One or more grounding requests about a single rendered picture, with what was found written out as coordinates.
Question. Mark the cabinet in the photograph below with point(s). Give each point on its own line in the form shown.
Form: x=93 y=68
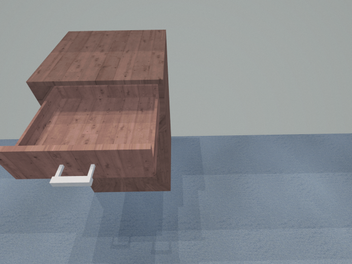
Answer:
x=119 y=57

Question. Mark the drawer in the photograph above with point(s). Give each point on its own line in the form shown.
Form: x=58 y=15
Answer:
x=114 y=127

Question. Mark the handle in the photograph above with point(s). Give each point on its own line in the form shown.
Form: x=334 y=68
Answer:
x=57 y=180

